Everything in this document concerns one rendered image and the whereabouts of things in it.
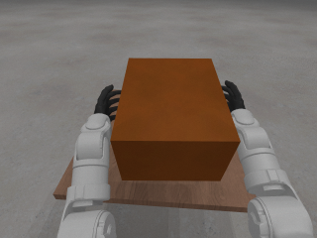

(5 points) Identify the left robot forearm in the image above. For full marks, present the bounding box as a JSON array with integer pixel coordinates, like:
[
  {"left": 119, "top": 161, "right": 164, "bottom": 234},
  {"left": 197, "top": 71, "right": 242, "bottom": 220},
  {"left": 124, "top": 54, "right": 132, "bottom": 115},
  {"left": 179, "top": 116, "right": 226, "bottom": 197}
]
[{"left": 56, "top": 113, "right": 112, "bottom": 238}]

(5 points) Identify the right robot forearm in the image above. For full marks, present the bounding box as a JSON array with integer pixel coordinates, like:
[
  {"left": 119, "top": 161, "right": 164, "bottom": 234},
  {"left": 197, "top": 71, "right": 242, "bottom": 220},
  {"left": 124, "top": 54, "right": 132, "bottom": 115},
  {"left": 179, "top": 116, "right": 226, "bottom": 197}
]
[{"left": 231, "top": 108, "right": 314, "bottom": 235}]

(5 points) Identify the robot left upper arm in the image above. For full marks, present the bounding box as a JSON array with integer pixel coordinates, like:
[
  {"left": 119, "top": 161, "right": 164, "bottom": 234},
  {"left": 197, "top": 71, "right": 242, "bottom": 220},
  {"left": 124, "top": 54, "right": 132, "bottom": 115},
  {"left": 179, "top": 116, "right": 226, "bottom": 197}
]
[{"left": 57, "top": 209, "right": 117, "bottom": 238}]

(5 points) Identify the table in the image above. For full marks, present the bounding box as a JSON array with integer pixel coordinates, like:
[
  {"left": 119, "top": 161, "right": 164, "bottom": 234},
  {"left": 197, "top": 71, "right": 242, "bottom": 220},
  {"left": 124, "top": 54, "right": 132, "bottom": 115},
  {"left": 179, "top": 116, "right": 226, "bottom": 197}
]
[{"left": 53, "top": 89, "right": 257, "bottom": 213}]

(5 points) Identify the robot left hand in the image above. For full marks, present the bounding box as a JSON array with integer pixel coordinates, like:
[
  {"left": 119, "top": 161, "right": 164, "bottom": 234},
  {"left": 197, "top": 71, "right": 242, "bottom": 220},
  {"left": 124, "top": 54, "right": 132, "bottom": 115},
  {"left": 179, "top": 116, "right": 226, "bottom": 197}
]
[{"left": 94, "top": 84, "right": 122, "bottom": 122}]

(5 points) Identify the robot right upper arm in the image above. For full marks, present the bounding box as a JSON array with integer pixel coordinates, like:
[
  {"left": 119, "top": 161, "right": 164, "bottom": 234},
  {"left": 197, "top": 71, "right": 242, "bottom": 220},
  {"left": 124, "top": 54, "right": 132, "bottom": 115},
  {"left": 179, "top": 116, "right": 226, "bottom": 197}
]
[{"left": 247, "top": 195, "right": 315, "bottom": 238}]

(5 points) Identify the robot right hand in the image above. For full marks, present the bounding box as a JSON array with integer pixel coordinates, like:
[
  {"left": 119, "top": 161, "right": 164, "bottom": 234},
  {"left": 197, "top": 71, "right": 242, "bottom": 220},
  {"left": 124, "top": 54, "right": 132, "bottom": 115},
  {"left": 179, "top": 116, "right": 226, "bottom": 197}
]
[{"left": 221, "top": 80, "right": 246, "bottom": 113}]

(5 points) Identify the carton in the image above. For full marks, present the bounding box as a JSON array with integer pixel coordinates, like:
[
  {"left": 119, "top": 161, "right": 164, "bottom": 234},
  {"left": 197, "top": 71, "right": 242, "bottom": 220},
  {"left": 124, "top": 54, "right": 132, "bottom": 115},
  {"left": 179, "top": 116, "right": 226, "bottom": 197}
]
[{"left": 110, "top": 58, "right": 241, "bottom": 181}]

